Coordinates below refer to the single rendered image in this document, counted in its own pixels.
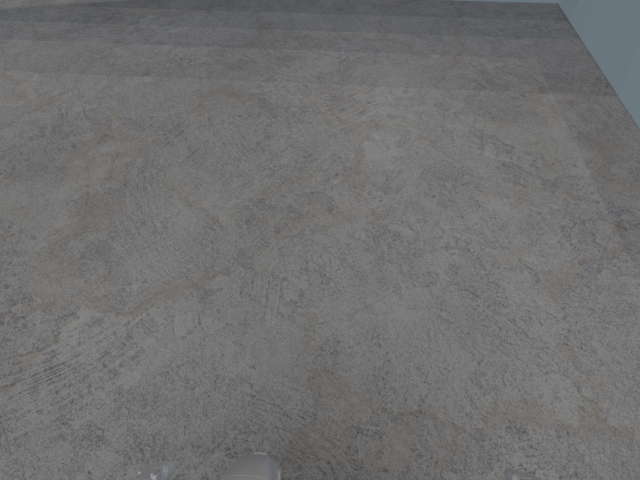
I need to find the robot left thigh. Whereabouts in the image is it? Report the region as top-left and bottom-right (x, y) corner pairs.
(220, 454), (281, 480)

